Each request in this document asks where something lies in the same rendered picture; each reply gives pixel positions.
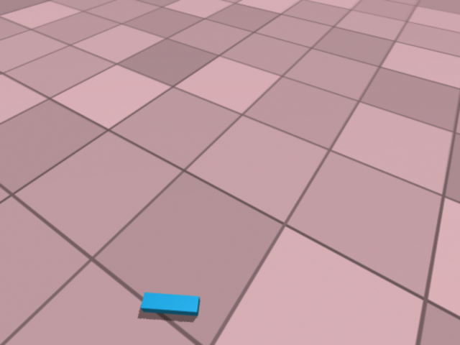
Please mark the carton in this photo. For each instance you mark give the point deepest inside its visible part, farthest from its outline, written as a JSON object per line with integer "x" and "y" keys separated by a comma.
{"x": 170, "y": 304}

